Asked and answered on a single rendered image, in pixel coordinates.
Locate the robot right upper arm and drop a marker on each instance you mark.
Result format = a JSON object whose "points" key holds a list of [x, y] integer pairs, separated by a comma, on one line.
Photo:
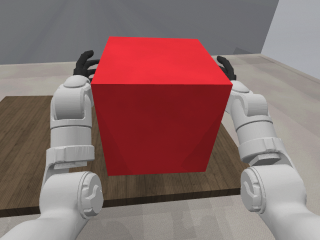
{"points": [[276, 193]]}

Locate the robot right forearm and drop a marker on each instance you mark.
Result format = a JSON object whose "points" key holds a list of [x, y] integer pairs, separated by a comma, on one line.
{"points": [[259, 144]]}

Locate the carton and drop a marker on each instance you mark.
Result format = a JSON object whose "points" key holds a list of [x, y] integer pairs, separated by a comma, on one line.
{"points": [[159, 104]]}

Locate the robot right hand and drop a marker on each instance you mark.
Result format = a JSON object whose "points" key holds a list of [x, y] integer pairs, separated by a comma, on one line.
{"points": [[227, 69]]}

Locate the table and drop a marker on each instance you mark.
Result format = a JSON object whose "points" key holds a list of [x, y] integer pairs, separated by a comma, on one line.
{"points": [[25, 136]]}

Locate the robot left hand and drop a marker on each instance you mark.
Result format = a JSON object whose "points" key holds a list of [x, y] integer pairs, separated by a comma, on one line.
{"points": [[82, 65]]}

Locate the robot left upper arm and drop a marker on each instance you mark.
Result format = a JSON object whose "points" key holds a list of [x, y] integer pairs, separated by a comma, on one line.
{"points": [[67, 202]]}

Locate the robot left forearm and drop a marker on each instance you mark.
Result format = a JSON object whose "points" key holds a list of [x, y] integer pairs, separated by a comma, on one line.
{"points": [[70, 124]]}

